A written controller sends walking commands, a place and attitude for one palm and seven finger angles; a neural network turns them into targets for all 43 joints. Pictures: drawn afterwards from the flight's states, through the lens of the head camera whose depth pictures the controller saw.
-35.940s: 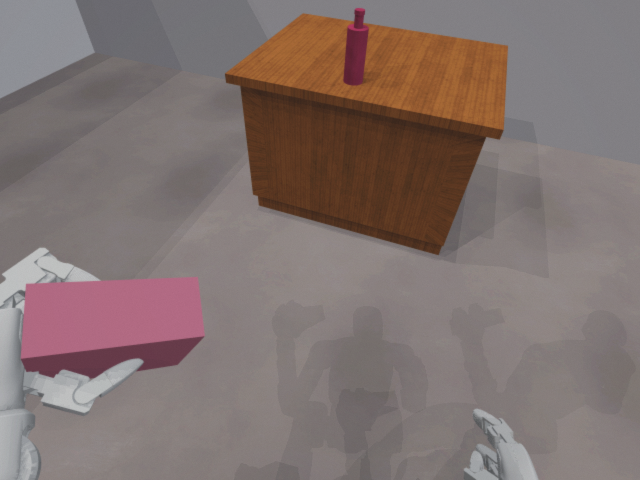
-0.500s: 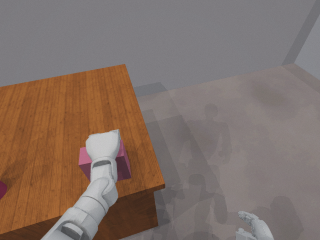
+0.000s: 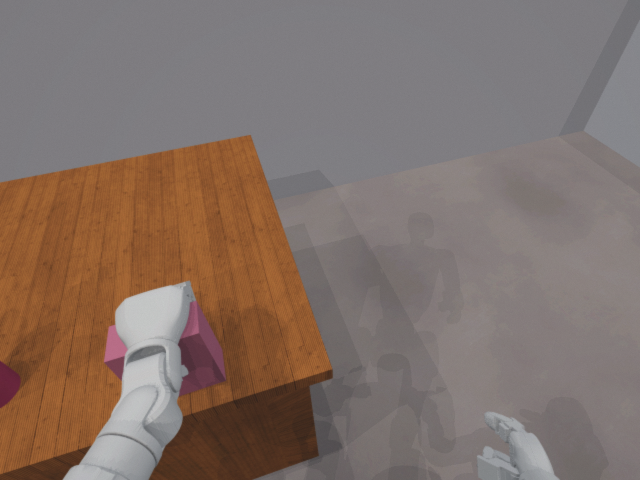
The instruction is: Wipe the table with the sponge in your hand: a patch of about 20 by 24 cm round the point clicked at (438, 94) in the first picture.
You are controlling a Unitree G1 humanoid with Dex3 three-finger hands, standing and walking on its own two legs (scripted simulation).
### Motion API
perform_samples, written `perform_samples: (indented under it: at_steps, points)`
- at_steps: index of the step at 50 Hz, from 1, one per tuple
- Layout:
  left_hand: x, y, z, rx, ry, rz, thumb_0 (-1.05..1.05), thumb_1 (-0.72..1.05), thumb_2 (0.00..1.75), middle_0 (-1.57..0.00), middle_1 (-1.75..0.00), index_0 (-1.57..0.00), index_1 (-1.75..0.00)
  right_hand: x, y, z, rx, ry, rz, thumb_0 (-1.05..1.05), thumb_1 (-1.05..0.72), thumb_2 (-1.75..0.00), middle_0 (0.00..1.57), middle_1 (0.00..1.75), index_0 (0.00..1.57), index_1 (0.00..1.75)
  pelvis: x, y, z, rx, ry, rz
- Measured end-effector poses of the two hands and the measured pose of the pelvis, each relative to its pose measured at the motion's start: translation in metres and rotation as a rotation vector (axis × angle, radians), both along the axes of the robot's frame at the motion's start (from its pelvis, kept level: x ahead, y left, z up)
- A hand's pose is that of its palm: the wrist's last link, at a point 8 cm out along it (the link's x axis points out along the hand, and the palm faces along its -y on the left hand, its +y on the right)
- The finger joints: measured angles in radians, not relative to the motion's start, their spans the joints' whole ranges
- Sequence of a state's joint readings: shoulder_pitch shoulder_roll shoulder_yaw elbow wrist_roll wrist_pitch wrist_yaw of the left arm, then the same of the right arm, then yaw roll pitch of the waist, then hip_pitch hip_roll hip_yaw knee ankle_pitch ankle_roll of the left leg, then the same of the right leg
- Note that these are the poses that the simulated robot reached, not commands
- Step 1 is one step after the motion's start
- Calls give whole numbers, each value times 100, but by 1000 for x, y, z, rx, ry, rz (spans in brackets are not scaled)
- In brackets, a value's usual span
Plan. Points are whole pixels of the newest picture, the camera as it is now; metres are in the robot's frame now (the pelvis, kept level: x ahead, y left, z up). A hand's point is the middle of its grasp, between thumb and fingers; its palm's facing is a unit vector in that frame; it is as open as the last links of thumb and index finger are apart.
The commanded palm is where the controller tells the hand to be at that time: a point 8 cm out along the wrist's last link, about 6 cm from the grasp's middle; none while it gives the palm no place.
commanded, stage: slide back across to the middle lane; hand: left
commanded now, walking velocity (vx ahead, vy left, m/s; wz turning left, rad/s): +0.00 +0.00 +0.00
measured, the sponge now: (176, 363) +0.29 +0.25 -0.06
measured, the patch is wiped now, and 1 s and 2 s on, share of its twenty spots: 1.00 1.00 1.00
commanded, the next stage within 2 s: wipe forward along the middle lane in 0.14 s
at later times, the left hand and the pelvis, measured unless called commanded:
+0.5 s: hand (162, 329) +0.31 +0.26 +0.00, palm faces -0.08 -0.02 -1.00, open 9.7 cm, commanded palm +0.29 +0.26 +0.04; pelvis -0.02 +0.00 -0.01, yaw +1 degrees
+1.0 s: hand (162, 303) +0.35 +0.28 +0.00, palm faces -0.10 +0.02 -0.99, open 9.7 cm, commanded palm +0.34 +0.28 +0.03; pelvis -0.04 -0.01 -0.02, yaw +1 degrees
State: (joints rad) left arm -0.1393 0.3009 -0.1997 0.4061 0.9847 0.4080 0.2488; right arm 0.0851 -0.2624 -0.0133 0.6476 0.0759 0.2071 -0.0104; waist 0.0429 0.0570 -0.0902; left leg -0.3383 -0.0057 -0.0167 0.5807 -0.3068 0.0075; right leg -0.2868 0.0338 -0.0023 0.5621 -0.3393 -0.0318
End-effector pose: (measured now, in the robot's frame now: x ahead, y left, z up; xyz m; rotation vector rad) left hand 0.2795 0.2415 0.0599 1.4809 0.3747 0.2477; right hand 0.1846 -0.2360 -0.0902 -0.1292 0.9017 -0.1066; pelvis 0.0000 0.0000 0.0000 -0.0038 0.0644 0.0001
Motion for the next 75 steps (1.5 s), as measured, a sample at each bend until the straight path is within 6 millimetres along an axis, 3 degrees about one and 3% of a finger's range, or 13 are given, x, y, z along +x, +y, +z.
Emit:
perform_samples:
  at_steps: [8, 18, 30, 45, 64, 75]
  points:
    - [-5, 6, -5, -6, 19, -55, 0, -48, 109, -75, -138, -75, -140, 1, 8, -1, -10, -10, 22, 1, -91, -89, 20, 30, 20, 30, -5, 4, -1, -5, 9, 9]
    - [-3, 11, -6, 33, -7, -54, -1, -49, 109, -77, -136, -77, -138, -17, 13, -17, 0, 47, 16, 1, -91, -89, 20, 30, 20, 30, -11, 5, -4, -6, 31, 12]
    - [29, 17, -6, 75, 39, -36, 0, -51, 109, -79, -134, -79, -136, -51, -6, -33, -34, 139, -22, 1, -91, -89, 20, 30, 20, 30, -20, -2, -9, -8, 76, 21]
    - [49, 26, -6, 93, 34, -60, 0, -53, 109, -81, -133, -81, -134, -101, -35, -47, -77, 234, -80, 1, -91, -89, 20, 30, 20, 30, -32, -10, -19, -14, 127, 22]
    - [98, 42, -5, 117, 67, -42, 2, -53, 110, -81, -133, -81, -136, -165, -38, -60, -88, 370, -151, 1, -91, -89, 20, 30, 20, 30, -40, -8, -28, -32, 211, 9]
    - [125, 54, -6, 107, 69, -33, 2, -53, 110, -81, -133, -81, -136, -180, -28, -59, -93, 422, -174, 1, -91, -89, 20, 30, 20, 30, -33, 3, -30, -43, 251, 0]
